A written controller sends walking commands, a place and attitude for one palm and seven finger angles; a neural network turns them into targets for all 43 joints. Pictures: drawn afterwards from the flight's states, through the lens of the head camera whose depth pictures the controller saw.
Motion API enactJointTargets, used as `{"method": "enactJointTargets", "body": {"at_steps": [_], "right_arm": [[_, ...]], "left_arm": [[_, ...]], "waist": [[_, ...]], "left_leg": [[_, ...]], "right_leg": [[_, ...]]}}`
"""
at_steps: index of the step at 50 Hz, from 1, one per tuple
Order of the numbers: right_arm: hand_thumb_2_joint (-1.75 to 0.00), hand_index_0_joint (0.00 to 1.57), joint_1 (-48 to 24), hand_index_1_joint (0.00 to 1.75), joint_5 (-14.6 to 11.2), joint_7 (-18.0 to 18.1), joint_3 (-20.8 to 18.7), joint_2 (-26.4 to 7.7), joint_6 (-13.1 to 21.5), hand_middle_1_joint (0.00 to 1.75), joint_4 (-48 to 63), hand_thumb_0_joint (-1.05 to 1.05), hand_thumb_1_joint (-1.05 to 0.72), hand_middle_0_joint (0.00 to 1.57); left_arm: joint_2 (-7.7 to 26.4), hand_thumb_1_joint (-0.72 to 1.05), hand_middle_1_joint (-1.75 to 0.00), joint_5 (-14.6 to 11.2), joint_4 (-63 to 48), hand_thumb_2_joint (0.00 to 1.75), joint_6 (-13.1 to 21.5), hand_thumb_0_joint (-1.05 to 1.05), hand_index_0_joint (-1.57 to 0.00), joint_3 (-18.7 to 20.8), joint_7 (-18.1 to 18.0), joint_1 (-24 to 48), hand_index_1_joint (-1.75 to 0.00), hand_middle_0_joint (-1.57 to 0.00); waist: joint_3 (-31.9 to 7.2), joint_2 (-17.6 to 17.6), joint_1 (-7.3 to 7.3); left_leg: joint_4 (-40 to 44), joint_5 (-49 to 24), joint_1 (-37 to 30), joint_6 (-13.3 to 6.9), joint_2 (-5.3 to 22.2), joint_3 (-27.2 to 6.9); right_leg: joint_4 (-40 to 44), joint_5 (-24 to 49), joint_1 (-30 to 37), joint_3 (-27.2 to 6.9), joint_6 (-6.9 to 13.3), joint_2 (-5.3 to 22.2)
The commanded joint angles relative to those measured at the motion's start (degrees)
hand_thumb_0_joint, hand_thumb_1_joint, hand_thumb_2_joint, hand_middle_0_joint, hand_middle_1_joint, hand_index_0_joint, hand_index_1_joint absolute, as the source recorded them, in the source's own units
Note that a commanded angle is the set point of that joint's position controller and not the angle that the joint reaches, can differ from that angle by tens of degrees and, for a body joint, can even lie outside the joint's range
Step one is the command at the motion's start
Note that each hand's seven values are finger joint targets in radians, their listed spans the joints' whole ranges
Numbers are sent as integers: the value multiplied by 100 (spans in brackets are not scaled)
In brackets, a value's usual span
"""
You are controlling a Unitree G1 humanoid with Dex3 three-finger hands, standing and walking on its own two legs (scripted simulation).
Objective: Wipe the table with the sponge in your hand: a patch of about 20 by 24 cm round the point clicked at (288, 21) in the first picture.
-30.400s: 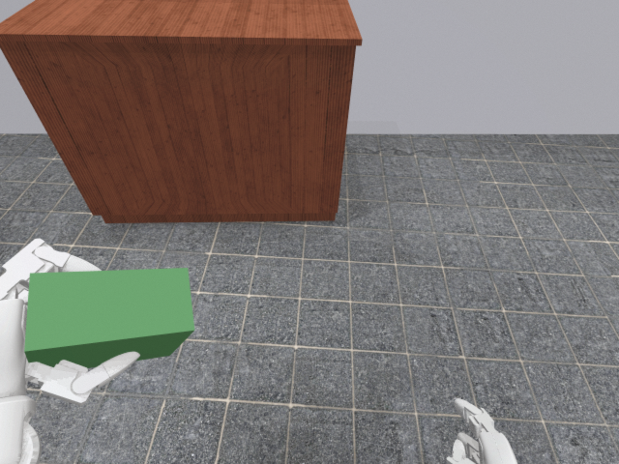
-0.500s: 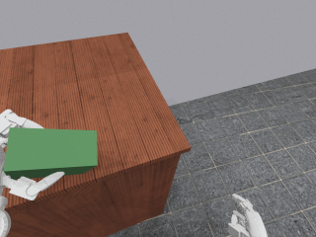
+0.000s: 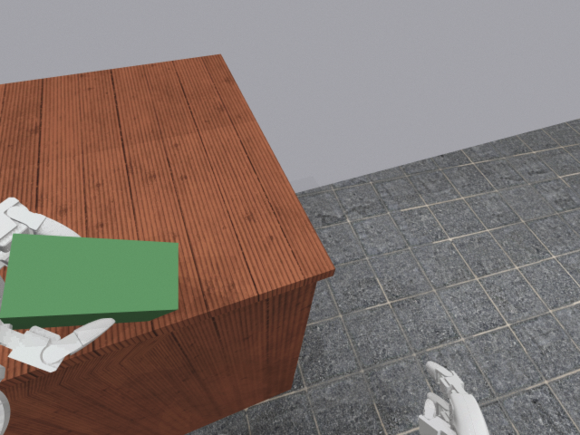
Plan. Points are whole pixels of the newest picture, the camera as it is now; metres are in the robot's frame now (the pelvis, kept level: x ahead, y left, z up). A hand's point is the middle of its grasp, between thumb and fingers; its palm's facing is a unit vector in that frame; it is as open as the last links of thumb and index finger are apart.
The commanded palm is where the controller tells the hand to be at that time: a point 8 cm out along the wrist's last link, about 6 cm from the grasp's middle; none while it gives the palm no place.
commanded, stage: shuffle to correct the standing spot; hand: left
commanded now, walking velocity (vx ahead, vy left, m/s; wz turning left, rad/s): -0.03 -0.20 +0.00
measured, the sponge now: (119, 285) +0.23 +0.20 +0.15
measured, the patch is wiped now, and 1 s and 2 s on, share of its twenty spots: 0.00 0.00 0.00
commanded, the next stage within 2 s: none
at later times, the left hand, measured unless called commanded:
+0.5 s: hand (55, 283) +0.22 +0.24 +0.17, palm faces +0.33 -0.86 -0.39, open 10.4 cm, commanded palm +0.16 +0.28 +0.19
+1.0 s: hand (55, 287) +0.22 +0.24 +0.17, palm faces +0.34 -0.85 -0.41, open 10.4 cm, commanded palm +0.16 +0.28 +0.19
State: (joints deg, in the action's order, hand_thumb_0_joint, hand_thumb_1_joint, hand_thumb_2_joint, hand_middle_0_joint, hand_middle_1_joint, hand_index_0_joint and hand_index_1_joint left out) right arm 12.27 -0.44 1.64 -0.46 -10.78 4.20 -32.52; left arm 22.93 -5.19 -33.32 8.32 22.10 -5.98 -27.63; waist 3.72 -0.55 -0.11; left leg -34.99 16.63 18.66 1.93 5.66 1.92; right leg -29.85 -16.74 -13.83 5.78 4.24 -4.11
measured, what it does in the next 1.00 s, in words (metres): stands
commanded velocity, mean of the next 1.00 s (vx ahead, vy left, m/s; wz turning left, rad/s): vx -0.04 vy -0.20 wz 0.00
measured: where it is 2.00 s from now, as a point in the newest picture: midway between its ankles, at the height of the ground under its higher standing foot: outside the picture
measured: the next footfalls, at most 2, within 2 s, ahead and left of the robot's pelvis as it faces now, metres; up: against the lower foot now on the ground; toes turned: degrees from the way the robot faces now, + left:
none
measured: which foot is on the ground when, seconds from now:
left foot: down 0.00-1.00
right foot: down 0.00-1.00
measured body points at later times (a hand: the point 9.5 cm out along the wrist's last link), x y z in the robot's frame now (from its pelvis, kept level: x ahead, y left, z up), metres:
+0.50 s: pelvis +0.00 +0.00 +0.00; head +0.04 +0.02 +0.45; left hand +0.20 +0.29 +0.19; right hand +0.17 -0.23 -0.08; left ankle +0.02 +0.14 -0.73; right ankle -0.01 -0.07 -0.73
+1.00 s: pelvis +0.00 +0.00 +0.00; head +0.03 +0.01 +0.45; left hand +0.19 +0.28 +0.19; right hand +0.16 -0.23 -0.08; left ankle +0.02 +0.14 -0.73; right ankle -0.01 -0.07 -0.73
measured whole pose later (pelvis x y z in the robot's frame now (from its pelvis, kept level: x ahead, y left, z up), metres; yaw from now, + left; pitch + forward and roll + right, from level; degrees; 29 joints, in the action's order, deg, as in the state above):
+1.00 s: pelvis +0.00 +0.00 +0.00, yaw +0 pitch +0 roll -2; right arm 12.2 -0.7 1.7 -0.4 -10.8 3.4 -32.2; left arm 23.5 -5.1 -32.7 8.0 21.6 -6.4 -27.9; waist 4.3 -0.1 0.3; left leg -32.9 15.2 17.4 2.2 5.7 1.5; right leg -27.1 -15.2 -12.1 6.2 4.2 -4.4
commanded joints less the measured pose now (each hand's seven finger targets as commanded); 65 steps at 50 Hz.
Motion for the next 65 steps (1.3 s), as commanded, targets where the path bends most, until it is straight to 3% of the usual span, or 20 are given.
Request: {"method": "enactJointTargets", "body": {"at_steps": [1, 7, 8, 14, 16, 19, 23, 25, 28, 30, 34, 35, 37, 43, 46, 50, 54, 56, 63, 65], "right_arm": [[-90, 20, -360, 30, -17, 100, -323, -748, 256, 30, 839, 0, -90, 20], [-90, 20, -396, 30, -16, 108, -343, -772, 253, 30, 873, 0, -90, 20], [-90, 20, -393, 30, -24, 100, -342, -754, 246, 30, 881, 0, -90, 20], [-90, 20, -343, 30, -49, 75, -361, -734, 217, 30, 868, 0, -90, 20], [-90, 20, -356, 30, -33, 89, -322, -718, 210, 30, 834, 0, -90, 20], [-90, 20, -426, 30, -31, 101, -343, -751, 222, 30, 880, 0, -90, 20], [-90, 20, -432, 30, -15, 109, -326, -768, 228, 30, 890, 0, -90, 20], [-90, 20, -437, 30, -56, 101, -327, -758, 222, 30, 908, 0, -90, 20], [-90, 20, -339, 30, -49, 68, -361, -774, 205, 30, 909, 0, -90, 20], [-90, 20, -341, 30, -80, 74, -359, -747, 200, 30, 909, 0, -90, 20], [-90, 20, -336, 30, -47, 73, -350, -729, 178, 30, 898, 0, -90, 20], [-90, 20, -379, 30, -67, 93, -333, -723, 175, 30, 874, 0, -90, 20], [-90, 20, -379, 30, -40, 96, -335, -742, 178, 30, 865, 0, -90, 20], [-90, 20, -425, 30, -23, 113, -318, -751, 196, 30, 882, 0, -90, 20], [-90, 20, -391, 30, -44, 96, -304, -746, 188, 30, 885, 0, -90, 20], [-90, 20, -382, 30, -77, 79, -335, -741, 193, 30, 918, 0, -90, 20], [-90, 20, -321, 30, -53, 69, -342, -732, 182, 30, 893, 0, -90, 20], [-90, 20, -322, 30, -45, 86, -311, -723, 176, 30, 849, 0, -90, 20], [-90, 20, -426, 30, -28, 107, -306, -751, 182, 30, 890, 0, -90, 20], [-90, 20, -453, 30, -57, 109, -290, -738, 176, 30, 896, 0, -90, 20]], "left_arm": [[874, 10, -160, -54, -1118, 130, 317, 0, -120, 564, -103, 186, -160, -120], [980, 10, -160, -24, -1131, 130, 335, 0, -120, 664, -84, 232, -160, -120], [975, 10, -160, -23, -1112, 130, 331, 0, -120, 657, -74, 236, -160, -120], [941, 10, -160, -59, -1042, 130, 297, 0, -120, 628, -109, 204, -160, -120], [893, 10, -160, -60, -1103, 130, 306, 0, -120, 575, -147, 173, -160, -120], [947, 10, -160, -41, -1161, 130, 328, 0, -120, 599, -125, 285, -160, -120], [1009, 10, -160, 1, -1167, 130, 356, 0, -120, 682, -114, 218, -160, -120], [980, 10, -160, 3, -1198, 130, 334, 0, -120, 645, -113, 191, -160, -120], [969, 10, -160, -28, -1028, 130, 315, 0, -120, 680, -97, 50, -160, -120], [935, 10, -160, -58, -1046, 130, 267, 0, -120, 641, -109, -6, -160, -120], [964, 10, -160, -77, -1043, 130, 270, 0, -120, 662, -133, 5, -160, -120], [931, 10, -160, -75, -1099, 130, 253, 0, -120, 611, -159, 76, -160, -120], [932, 10, -160, -62, -1094, 130, 278, 0, -120, 602, -161, 143, -160, -120], [1003, 10, -160, -9, -1124, 130, 327, 0, -120, 661, -148, 194, -160, -120], [910, 10, -160, -13, -1110, 130, 323, 0, -120, 587, -130, 138, -160, -120], [921, 10, -160, -42, -1137, 130, 290, 0, -120, 588, -139, 51, -160, -120], [952, 10, -160, -63, -1043, 130, 274, 0, -120, 629, -161, 71, -160, -120], [883, 10, -160, -73, -1084, 130, 270, 0, -120, 544, -189, 86, -160, -120], [961, 10, -160, -18, -1109, 130, 296, 0, -120, 587, -167, 235, -160, -120], [948, 10, -160, -20, -1149, 130, 289, 0, -120, 560, -173, 262, -160, -120]], "waist": [[-873, 324, 69], [-885, 580, 25], [-901, 475, 23], [-857, 54, 80], [-816, 210, 95], [-714, 370, 65], [-843, 831, 15], [-871, 826, 30], [-970, 559, 36], [-969, 265, 80], [-884, 80, 88], [-799, 186, 116], [-767, 213, 94], [-813, 747, 35], [-874, 642, 46], [-885, 555, 78], [-854, 81, 90], [-855, 163, 120], [-724, 581, 62], [-698, 673, 77]], "left_leg": [[409, -961, -478, -423, 325, -454], [586, -1390, -473, -481, 558, -608], [535, -1277, -413, -471, 528, -580], [123, -534, -369, -358, 140, -251], [256, -706, -468, -382, 193, -313], [497, -777, -424, -444, 366, -510], [891, -1494, -427, -562, 769, -876], [788, -1745, -548, -505, 685, -762], [579, -1431, -443, -432, 546, -558], [373, -1175, -540, -366, 352, -421], [257, -544, -406, -364, 222, -325], [301, -622, -468, -355, 206, -363], [413, -713, -434, -396, 289, -430], [872, -1407, -425, -525, 713, -827], [819, -1483, -467, -484, 647, -734], [635, -938, -473, -395, 437, -542], [347, -464, -367, -362, 246, -376], [340, -647, -489, -361, 224, -373], [831, -979, -344, -481, 589, -743], [866, -890, -334, -464, 556, -741]], "right_leg": [[524, 1233, 109, -877, -30, 910], [516, 1339, 367, -676, -236, 744], [579, 1313, 439, -692, -244, 769], [797, 1217, 204, -1151, 26, 1129], [717, 1228, 103, -1079, 69, 1116], [612, 1052, 69, -936, -90, 929], [445, 1089, 460, -536, -332, 647], [567, 1316, 553, -565, -279, 668], [709, 1437, 692, -653, -232, 775], [734, 1612, 508, -895, -53, 952], [819, 1187, 233, -1111, 5, 1110], [791, 1213, 134, -1144, 78, 1135], [716, 1112, 116, -1032, 22, 1049], [505, 1142, 432, -600, -276, 707], [622, 1256, 576, -582, -237, 699], [740, 1233, 445, -852, -84, 889], [881, 1035, 260, -1112, 21, 1102], [820, 1101, 146, -1108, 105, 1141], [602, 987, 314, -733, -192, 792], [655, 977, 359, -761, -161, 806]]}}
